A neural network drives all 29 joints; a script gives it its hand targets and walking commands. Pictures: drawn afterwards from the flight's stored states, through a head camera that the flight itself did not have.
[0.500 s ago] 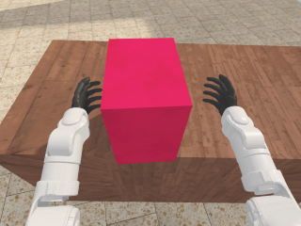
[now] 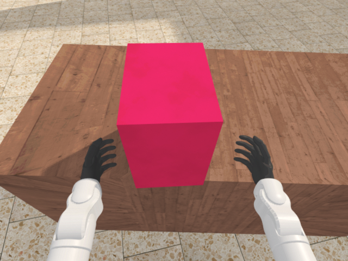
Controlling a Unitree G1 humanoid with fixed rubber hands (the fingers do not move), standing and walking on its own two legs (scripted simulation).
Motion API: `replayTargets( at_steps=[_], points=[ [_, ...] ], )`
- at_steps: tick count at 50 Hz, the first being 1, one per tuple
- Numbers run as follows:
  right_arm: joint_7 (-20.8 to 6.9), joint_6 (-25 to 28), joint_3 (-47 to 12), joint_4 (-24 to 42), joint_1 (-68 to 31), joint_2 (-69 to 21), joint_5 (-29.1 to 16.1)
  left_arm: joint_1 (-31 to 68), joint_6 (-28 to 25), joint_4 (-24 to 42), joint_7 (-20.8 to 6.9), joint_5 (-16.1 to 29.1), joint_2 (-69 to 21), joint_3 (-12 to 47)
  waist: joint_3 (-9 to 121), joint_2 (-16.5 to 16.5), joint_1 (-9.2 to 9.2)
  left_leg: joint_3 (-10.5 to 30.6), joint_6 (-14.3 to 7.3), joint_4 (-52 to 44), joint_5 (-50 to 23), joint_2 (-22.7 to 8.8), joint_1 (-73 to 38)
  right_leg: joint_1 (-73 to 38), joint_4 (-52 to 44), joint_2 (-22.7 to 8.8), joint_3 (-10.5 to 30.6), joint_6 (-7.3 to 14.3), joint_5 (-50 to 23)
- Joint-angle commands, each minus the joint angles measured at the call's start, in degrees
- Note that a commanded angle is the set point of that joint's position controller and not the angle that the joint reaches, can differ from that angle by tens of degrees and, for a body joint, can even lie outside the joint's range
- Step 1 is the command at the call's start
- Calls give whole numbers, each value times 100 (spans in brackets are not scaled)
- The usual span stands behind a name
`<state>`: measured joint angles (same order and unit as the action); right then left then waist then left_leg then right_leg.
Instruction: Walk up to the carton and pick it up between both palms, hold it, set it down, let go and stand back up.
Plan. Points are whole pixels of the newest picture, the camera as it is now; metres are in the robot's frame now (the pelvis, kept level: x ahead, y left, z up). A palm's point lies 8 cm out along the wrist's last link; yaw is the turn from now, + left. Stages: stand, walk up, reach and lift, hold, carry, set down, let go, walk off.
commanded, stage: set down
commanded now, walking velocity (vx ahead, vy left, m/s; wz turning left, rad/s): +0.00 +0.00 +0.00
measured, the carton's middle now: (167, 118) +0.46 +0.04 +0.03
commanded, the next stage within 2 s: let go in 1.66 s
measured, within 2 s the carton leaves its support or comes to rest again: neither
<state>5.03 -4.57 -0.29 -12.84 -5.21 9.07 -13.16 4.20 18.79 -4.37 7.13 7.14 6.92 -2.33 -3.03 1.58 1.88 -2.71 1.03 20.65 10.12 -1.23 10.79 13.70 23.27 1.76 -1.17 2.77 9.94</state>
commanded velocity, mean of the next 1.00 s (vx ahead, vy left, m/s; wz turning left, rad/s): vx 0.00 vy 0.00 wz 0.00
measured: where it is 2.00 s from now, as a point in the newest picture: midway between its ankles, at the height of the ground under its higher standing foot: outside the picture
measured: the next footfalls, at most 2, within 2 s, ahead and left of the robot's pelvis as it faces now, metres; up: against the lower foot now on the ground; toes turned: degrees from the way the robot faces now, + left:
none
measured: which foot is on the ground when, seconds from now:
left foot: down 0.00-1.00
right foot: down 0.00-1.00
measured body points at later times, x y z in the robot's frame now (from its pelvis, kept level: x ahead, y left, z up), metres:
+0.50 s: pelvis +0.02 +0.00 +0.00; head +0.02 +0.01 +0.45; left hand +0.25 +0.20 -0.01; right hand +0.25 -0.19 -0.01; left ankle +0.01 +0.13 -0.74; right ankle +0.03 -0.08 -0.74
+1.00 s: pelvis +0.03 +0.02 +0.00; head +0.02 +0.03 +0.45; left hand +0.22 +0.22 -0.05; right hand +0.22 -0.19 -0.05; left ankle +0.01 +0.13 -0.74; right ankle +0.03 -0.08 -0.74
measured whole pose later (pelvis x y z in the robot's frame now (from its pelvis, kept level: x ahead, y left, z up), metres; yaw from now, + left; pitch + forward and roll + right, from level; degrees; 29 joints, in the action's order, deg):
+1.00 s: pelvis +0.03 +0.02 +0.00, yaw +0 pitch -4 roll +0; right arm -1.1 14.3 -0.5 -31.2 13.8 8.9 -7.3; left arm -14.9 -4.7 -22.2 5.8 2.9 9.1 3.1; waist -1.9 1.2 1.6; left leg -3.2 0.2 21.1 14.0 -1.1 3.0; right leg 4.8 21.2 1.7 -0.5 1.8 12.2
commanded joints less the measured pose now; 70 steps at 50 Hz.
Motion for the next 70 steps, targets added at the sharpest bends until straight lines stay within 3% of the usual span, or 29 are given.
replayTargets(
  at_steps=[1, 2, 3, 4, 5, 6, 7, 11, 13, 17, 20, 22, 24, 26, 28, 30, 31, 33, 35, 37, 41, 43, 44, 47, 50, 54, 62, 67, 70],
  points=[
    [-130, 428, 497, 1392, -1885, 695, 132, 2072, -682, 1458, 139, 80, 510, 190, 2470, -321, -92, 19, -107, -290, -421, 133, -537, -793, -418, -107, 344, -177, -505],
    [-146, 405, 389, 1290, -1741, 645, 108, 1866, -677, 1200, 134, 81, 512, 142, 2259, -191, 3, 21, -148, -307, -438, 129, -444, -839, -420, -121, 376, -172, -507],
    [-154, 416, 391, 1292, -1536, 678, 102, 1580, -704, 1024, 95, 124, 460, 174, 2237, -36, -17, 38, -178, -316, -435, 126, -419, -899, -444, -126, 389, -187, -567],
    [-169, 505, 273, 1331, -971, 603, 67, 1022, -811, 1063, 54, 68, 382, 137, 2299, 50, 33, 44, -180, -281, -778, 143, -466, -1174, -390, -136, 416, -214, -985],
    [-158, 566, 275, 1297, -1021, 664, 94, 1097, -897, 912, -5, 24, 450, 71, 2290, 127, 8, 39, -176, -298, -900, 168, -407, -1290, -391, -137, 441, -246, -1192],
    [-164, 647, 128, 1000, -363, 545, 58, 433, -1000, 617, -69, -139, 308, -4, 2029, 161, 23, 64, -169, -305, -1162, 185, -480, -1503, -373, -142, 465, -269, -1604],
    [-149, 717, 174, 1125, -908, 640, 107, 1051, -1107, 642, -119, -179, 492, -127, 2226, 157, 43, 23, -153, -348, -1088, 216, -377, -1556, -395, -174, 470, -309, -1605],
    [-208, 1035, 17, 698, -114, 502, 180, 195, -1458, 218, -208, -397, 223, -102, 1406, 339, 8, 77, -210, -508, -1000, 192, -343, -1650, -435, -171, 472, -291, -1818],
    [-265, 1232, 57, 814, -263, 486, 213, 403, -1763, 279, -195, -413, 308, -110, 1369, 274, 84, 49, -203, -550, -743, 198, -221, -1499, -459, -212, 474, -295, -1496],
    [-428, 1616, 76, 645, 153, 449, 251, 8, -2323, 58, -51, -472, 210, 81, 1191, 83, 67, 26, -170, -464, -694, 157, -251, -1325, -466, -222, 498, -169, -1232],
    [-473, 1887, 168, 623, 139, 494, 317, 91, -2698, 64, 9, -412, 343, 220, 1405, 19, -67, 27, -123, -391, -639, 169, -154, -1434, -339, -249, 505, -201, -1487],
    [-530, 1993, 255, 704, -109, 534, 314, 357, -2932, 160, 134, -263, 424, 331, 1439, -43, -46, 18, -121, -387, -339, 141, 66, -1359, -267, -247, 504, -169, -1183],
    [-547, 2048, 204, 250, 510, 448, 312, -307, -3059, -215, 126, -360, 394, 354, 1268, -137, -46, 43, -78, -343, -463, 134, -140, -1293, -286, -250, 478, -132, -1270],
    [-523, 2170, 130, 235, 681, 453, 257, -531, -3161, -241, 75, -285, 376, 440, 1349, 2, -103, 59, -71, -261, -683, 138, -210, -1319, -285, -232, 500, -163, -1490],
    [-543, 2165, 47, -386, 907, 507, 257, -768, -3123, -612, 33, -480, 328, 417, 1075, -231, -61, 81, 20, -266, -913, 133, -407, -1255, -326, -187, 432, -82, -1532],
    [-537, 2281, 34, 15, 792, 560, 114, -720, -3163, -170, 37, -437, 417, 323, 1326, -186, 33, 103, 16, -212, -1199, 133, -470, -1408, -322, -184, 417, -107, -1755],
    [-535, 2278, -36, -277, 1100, 559, 159, -1129, -3106, -463, 4, -509, 331, 358, 1113, -85, -23, 111, 17, -216, -1284, 139, -552, -1430, -357, -171, 429, -115, -1879],
    [-494, 2324, 46, -182, 922, 548, 220, -881, -3119, -483, -62, -440, 464, 300, 1002, 15, -14, 71, -27, -283, -998, 164, -443, -1332, -419, -214, 443, -165, -1701],
    [-513, 2226, 51, -694, 1018, 560, 396, -1068, -2922, -1002, -112, -532, 405, 345, 589, 49, -60, 46, -39, -373, -724, 143, -517, -1139, -511, -205, 411, -139, -1339],
    [-494, 2238, 117, -350, 926, 527, 437, -842, -2925, -687, -128, -368, 583, 292, 768, 153, -34, 7, -99, -381, -554, 152, -378, -1171, -502, -245, 452, -178, -1236],
    [-547, 2238, 161, -659, 1049, 561, 477, -987, -2844, -658, -77, -482, 582, 306, 729, -186, 20, 17, 27, -306, -972, 80, -560, -1143, -471, -170, 335, -62, -1284],
    [-600, 2226, 172, -792, 1199, 618, 486, -1165, -2747, -677, -81, -510, 500, 429, 615, -308, -63, 48, 109, -230, -1283, 46, -780, -991, -548, -112, 272, 14, -1275],
    [-606, 2268, 224, -558, 1183, 648, 447, -1135, -2770, -394, -65, -480, 567, 394, 764, -356, -30, 29, 112, -192, -1413, 48, -813, -1006, -560, -103, 255, 22, -1252],
    [-595, 2189, 218, -795, 1207, 638, 611, -1202, -2611, -819, -128, -420, 625, 446, 528, -165, -94, -9, 72, -213, -1155, 70, -736, -869, -612, -129, 286, -20, -1103],
    [-623, 2027, 219, -912, 1147, 659, 700, -1114, -2388, -882, -170, -444, 716, 351, 339, -116, 18, -45, 21, -350, -789, 54, -643, -805, -689, -148, 271, -13, -616],
    [-616, 1961, 178, -929, 1296, 605, 784, -1260, -2226, -1065, -244, -451, 821, 183, 609, -21, 66, -116, -30, -300, -890, 90, -610, -1015, -663, -199, 337, -75, -892],
    [-673, 1942, 368, -1372, 1352, 714, 966, -1321, -2014, -1114, -303, -547, 764, 275, 436, -361, -30, -84, 116, -281, -1175, 15, -807, -854, -717, -75, 142, 44, -610],
    [-672, 1929, 428, -1456, 1385, 725, 1101, -1318, -1950, -1242, -352, -536, 968, 207, 447, -108, -90, -104, 36, -230, -1094, 48, -772, -916, -689, -115, 138, -60, -811],
    [-673, 1904, 436, -1570, 1368, 681, 1202, -1287, -1885, -1354, -378, -541, 984, 197, 435, -145, -57, -107, 43, -225, -1045, 35, -688, -905, -674, -118, 132, -52, -766]
  ],
)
